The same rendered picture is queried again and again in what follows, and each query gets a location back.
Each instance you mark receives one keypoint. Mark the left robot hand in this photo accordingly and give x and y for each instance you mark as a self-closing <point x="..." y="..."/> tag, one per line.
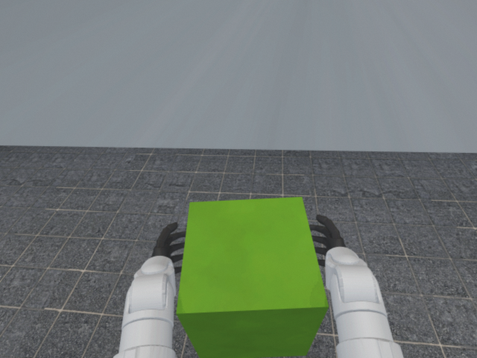
<point x="163" y="247"/>

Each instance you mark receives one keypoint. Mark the right robot hand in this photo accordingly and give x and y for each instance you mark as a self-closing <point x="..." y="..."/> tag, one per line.
<point x="332" y="237"/>

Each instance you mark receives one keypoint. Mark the robot left forearm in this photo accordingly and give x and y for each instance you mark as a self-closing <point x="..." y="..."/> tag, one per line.
<point x="148" y="319"/>

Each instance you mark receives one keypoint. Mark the robot right forearm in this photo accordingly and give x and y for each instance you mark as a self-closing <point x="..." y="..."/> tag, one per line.
<point x="358" y="307"/>

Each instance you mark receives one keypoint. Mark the carton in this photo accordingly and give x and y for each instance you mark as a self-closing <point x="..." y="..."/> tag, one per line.
<point x="250" y="283"/>

